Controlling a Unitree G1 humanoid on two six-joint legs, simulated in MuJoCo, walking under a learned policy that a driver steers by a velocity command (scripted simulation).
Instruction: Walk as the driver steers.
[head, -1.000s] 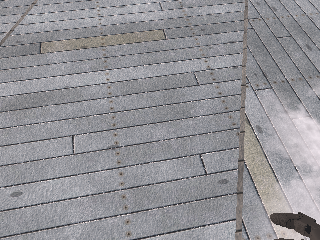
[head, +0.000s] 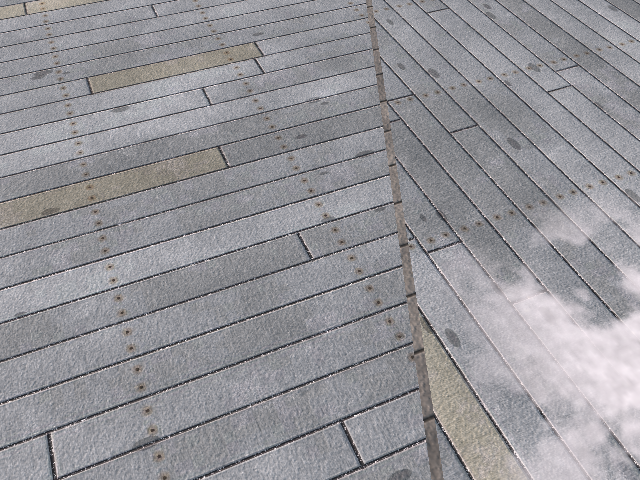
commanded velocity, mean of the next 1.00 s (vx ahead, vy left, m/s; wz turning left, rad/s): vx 0.34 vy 0.00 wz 0.00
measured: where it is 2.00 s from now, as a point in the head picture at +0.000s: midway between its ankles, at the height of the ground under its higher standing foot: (335, 311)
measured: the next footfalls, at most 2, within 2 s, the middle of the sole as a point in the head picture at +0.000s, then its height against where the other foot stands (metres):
left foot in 0.86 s outside the picture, level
right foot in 1.40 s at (386, 355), level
